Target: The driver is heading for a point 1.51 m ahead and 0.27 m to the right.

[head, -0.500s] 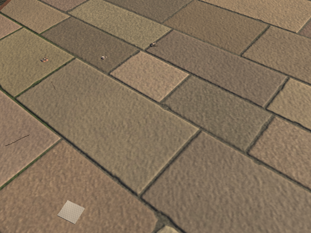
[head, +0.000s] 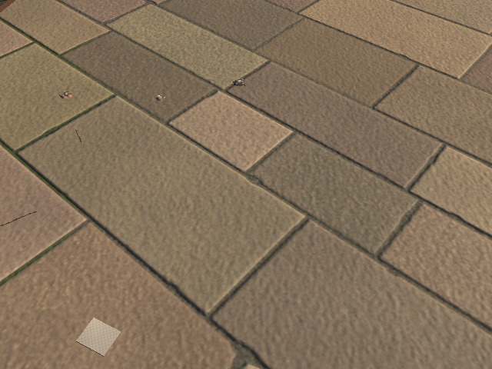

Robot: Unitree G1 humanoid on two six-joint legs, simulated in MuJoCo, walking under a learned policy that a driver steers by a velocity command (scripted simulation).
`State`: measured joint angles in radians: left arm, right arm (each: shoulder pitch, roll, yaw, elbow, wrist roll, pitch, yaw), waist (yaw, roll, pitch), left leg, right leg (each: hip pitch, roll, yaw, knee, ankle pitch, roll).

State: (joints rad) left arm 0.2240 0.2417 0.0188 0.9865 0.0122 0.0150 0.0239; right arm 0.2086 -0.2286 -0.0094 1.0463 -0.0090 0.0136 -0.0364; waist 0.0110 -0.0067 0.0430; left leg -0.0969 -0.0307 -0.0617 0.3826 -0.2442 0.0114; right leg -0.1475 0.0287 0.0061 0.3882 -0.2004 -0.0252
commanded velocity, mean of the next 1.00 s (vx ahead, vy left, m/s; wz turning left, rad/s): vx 0.04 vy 0.00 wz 0.00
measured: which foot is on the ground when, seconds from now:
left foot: down 0.00-1.00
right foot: down 0.00-1.00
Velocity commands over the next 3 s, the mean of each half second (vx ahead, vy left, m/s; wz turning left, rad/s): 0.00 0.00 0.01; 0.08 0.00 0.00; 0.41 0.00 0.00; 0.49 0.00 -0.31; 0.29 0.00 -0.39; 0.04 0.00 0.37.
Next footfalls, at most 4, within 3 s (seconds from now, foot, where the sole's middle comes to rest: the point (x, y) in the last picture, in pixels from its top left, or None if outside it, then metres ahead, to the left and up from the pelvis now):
1.50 left None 0.43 0.04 -0.78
2.04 right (299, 309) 0.70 -0.12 -0.78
2.54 left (281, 240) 0.95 -0.08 -0.78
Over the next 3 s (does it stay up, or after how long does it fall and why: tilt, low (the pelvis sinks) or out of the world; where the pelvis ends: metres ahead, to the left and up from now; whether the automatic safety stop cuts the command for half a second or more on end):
stays up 0.80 -0.11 -0.01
